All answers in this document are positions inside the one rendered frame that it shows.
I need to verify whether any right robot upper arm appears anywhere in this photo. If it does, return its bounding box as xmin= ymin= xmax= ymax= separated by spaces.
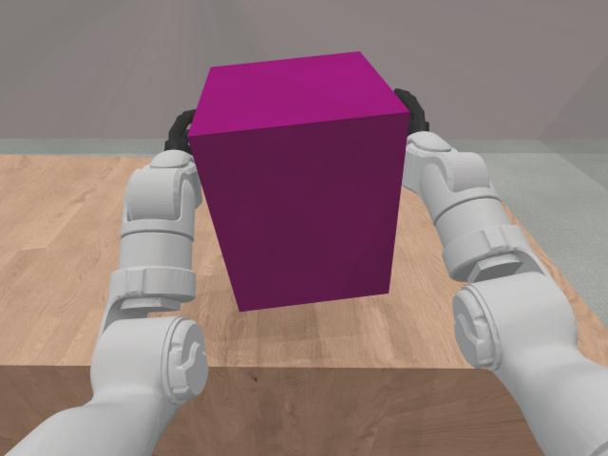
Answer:
xmin=452 ymin=271 xmax=608 ymax=456

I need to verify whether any carton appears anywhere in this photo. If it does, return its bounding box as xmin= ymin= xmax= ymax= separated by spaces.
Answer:
xmin=187 ymin=51 xmax=410 ymax=312

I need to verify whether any right robot forearm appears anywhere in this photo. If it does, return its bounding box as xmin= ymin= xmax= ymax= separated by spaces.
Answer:
xmin=402 ymin=131 xmax=579 ymax=345

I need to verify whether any left robot upper arm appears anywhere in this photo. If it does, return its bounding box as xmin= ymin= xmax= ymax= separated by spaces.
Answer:
xmin=5 ymin=316 xmax=209 ymax=456

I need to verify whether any left robot forearm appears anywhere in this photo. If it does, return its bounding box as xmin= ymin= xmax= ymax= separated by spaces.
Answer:
xmin=90 ymin=150 xmax=202 ymax=390

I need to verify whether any left robot hand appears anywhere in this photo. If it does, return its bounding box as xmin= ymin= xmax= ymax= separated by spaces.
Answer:
xmin=164 ymin=109 xmax=196 ymax=155

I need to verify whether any pedestal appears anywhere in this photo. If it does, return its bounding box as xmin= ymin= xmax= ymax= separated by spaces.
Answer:
xmin=0 ymin=155 xmax=608 ymax=456

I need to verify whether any right robot hand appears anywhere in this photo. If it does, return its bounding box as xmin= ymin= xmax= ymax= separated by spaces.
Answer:
xmin=393 ymin=88 xmax=429 ymax=136

